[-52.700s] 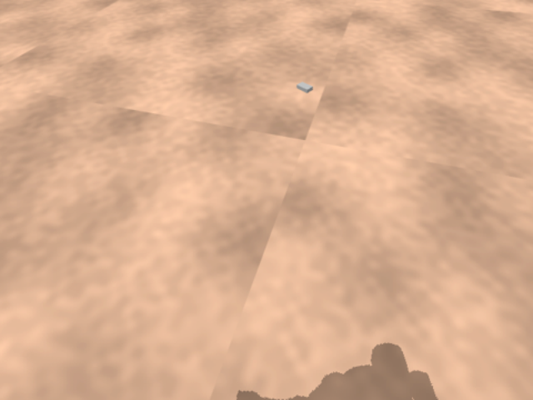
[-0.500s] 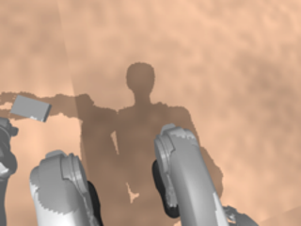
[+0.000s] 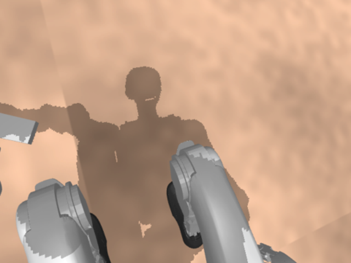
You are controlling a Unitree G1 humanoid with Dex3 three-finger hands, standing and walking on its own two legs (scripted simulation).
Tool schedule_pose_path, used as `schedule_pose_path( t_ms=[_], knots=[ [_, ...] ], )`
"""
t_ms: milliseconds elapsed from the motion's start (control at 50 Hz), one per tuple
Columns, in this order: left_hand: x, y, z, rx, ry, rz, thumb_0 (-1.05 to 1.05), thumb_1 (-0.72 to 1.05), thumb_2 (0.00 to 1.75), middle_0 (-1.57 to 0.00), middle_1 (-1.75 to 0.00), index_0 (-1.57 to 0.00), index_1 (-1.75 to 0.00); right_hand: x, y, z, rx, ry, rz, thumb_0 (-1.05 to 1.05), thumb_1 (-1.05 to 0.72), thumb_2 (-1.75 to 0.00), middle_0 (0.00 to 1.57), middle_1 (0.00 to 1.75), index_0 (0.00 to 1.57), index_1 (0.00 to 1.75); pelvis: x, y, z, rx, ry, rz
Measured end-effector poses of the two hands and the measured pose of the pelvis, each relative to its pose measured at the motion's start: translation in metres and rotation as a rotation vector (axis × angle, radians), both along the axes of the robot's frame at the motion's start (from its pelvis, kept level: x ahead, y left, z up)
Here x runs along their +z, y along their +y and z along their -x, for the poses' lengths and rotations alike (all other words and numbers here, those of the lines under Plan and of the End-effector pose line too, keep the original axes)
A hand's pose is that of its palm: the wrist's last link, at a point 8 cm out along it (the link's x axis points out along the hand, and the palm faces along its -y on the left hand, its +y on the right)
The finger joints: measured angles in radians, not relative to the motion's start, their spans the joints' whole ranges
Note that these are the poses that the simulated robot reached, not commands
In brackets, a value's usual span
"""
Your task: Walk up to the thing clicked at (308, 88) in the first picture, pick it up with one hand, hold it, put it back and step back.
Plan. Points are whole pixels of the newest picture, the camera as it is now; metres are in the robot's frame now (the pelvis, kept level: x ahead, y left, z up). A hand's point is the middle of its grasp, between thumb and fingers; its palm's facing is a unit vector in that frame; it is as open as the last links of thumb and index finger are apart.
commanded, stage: rise first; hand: left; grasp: from above
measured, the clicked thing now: (12, 128) +0.47 +0.31 -0.31
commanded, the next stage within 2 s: approach in 1.30 s
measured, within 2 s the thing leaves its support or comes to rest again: neither
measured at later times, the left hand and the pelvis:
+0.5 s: hand out of the picture +0.43 +0.35 -0.19, palm faces -0.11 -0.42 -0.90, open 14.0 cm; pelvis +0.00 +0.00 +0.00, yaw -1 degrees
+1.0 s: hand out of the picture +0.43 +0.35 -0.19, palm faces -0.11 -0.40 -0.91, open 13.6 cm; pelvis +0.00 +0.00 +0.00, yaw -2 degrees
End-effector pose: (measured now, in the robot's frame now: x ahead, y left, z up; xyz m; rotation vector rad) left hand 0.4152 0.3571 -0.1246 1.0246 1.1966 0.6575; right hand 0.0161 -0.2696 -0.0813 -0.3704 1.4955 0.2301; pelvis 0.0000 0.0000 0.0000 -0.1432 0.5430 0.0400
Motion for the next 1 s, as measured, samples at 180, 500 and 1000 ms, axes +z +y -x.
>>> schedule_pose_path(
  t_ms=[180, 500, 1000],
  knots=[
    [-0.003, -0.001, -0.002, -0.006, 0.006, 0.001, 0.00, -0.57, 1.02, -0.15, -1.00, -0.11, -1.04, 0.006, 0.001, 0.007, -0.003, 0.008, 0.003, 0.00, -0.92, -0.91, 0.20, 0.30, 0.20, 0.30, 0.000, 0.001, 0.001, -0.004, -0.006, 0.009],
    [-0.006, -0.006, -0.012, -0.020, 0.009, -0.005, 0.00, -0.56, 1.02, -0.17, -0.99, -0.12, -1.03, 0.015, 0.008, 0.013, 0.012, 0.004, -0.012, 0.00, -0.92, -0.91, 0.20, 0.30, 0.20, 0.30, 0.001, 0.002, 0.003, -0.010, -0.020, 0.023],
    [-0.010, -0.003, -0.016, -0.028, 0.007, -0.017, 0.00, -0.48, 0.95, -0.22, -0.94, -0.18, -0.97, 0.026, 0.015, 0.021, 0.005, 0.012, -0.019, 0.00, -0.92, -0.91, 0.20, 0.30, 0.20, 0.30, 0.004, 0.003, 0.003, -0.017, -0.024, 0.037]
  ],
)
